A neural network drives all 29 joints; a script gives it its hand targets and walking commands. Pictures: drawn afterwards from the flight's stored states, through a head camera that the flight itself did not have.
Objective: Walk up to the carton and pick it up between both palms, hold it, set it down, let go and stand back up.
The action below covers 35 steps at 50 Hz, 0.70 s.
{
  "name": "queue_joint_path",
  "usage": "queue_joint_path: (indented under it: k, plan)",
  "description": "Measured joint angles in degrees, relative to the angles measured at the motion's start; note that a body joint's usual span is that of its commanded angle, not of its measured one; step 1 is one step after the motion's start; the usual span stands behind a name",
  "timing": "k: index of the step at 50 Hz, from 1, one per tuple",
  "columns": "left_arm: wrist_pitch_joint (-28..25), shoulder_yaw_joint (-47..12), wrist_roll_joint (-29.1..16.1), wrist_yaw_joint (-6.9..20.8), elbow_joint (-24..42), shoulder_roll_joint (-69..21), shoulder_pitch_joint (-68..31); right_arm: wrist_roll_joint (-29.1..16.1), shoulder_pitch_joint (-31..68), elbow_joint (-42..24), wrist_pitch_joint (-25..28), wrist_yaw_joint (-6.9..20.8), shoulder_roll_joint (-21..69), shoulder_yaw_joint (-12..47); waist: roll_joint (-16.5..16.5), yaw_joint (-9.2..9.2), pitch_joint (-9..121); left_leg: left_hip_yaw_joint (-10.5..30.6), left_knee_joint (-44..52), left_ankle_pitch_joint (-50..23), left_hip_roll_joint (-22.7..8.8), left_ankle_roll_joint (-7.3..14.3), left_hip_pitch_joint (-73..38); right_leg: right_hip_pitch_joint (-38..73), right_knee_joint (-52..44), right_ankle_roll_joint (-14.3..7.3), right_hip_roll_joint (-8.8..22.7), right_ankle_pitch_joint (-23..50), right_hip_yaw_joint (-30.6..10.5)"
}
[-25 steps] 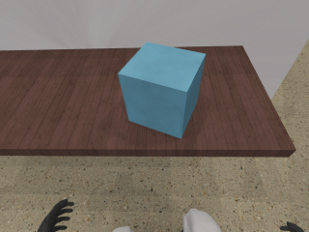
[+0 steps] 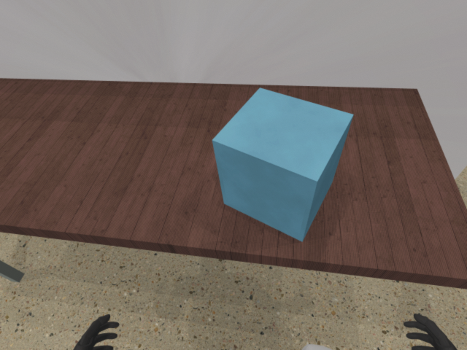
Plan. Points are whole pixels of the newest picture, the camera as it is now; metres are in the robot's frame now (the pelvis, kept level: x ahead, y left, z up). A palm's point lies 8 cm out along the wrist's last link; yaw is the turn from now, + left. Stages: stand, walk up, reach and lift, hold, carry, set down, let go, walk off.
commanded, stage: walk up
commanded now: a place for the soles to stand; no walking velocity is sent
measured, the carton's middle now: (281, 164) +0.45 -0.05 +0.03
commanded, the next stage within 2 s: none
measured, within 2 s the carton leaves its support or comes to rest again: neither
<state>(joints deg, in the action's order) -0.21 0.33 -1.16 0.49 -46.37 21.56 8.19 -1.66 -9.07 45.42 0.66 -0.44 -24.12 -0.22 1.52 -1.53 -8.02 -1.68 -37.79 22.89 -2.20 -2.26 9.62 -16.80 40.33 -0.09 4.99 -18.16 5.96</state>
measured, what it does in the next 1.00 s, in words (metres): stands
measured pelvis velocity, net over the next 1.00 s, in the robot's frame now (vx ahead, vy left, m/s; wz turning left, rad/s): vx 0.03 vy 0.00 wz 0.02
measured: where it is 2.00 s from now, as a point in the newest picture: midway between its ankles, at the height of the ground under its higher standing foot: outside the picture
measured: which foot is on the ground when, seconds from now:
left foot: down 0.00-1.00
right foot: down 0.00-1.00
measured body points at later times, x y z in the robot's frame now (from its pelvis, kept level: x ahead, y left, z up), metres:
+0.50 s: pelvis -0.01 +0.00 +0.02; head +0.01 -0.01 +0.47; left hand +0.09 +0.30 -0.10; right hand +0.07 -0.30 -0.11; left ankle -0.02 +0.14 -0.72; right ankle +0.04 -0.12 -0.72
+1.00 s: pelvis +0.03 +0.00 +0.03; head +0.04 +0.00 +0.47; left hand +0.10 +0.30 -0.10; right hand +0.12 -0.29 -0.11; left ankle -0.02 +0.14 -0.72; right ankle +0.04 -0.12 -0.72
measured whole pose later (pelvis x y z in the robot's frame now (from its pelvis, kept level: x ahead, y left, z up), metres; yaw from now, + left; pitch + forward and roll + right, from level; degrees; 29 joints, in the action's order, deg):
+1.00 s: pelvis +0.03 +0.00 +0.03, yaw +1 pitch -3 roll +0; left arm -0.8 3.0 -0.3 0.7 -60.9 17.9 7.2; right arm -0.6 -7.4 59.9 1.5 -0.5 -20.0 -1.4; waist 0.9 -1.1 -4.9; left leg -1.3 -20.2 15.3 -2.9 -2.4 2.0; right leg -8.4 22.6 0.4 3.5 -11.0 7.8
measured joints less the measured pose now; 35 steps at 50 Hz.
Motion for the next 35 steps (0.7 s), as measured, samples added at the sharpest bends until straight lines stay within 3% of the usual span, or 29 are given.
queue_joint_path:
  k: [19, 35]
  plan:
    - [-0.39, 1.46, 0.09, 0.82, -10.83, -2.49, -2.5, 0.53, 1.31, 13.28, 0.35, 1.11, 2.93, -0.77, -0.54, 0.84, 2.06, -0.24, 13.51, -8.04, -0.27, 0.04, -4.99, 5.48, -14.16, -0.12, -1.14, 8.15, 0.73]
    - [-0.58, 2.84, 0.82, 0.8, -14.02, -3.79, -1.57, 1.13, -0.15, 15.1, 1.23, 0.53, 4.61, -0.74, -0.67, 0.98, 2.95, 0.11, 16.17, -8.63, -0.36, 0.16, -5.76, 6.67, -17.22, 0.23, -1.33, 8.78, 1.25]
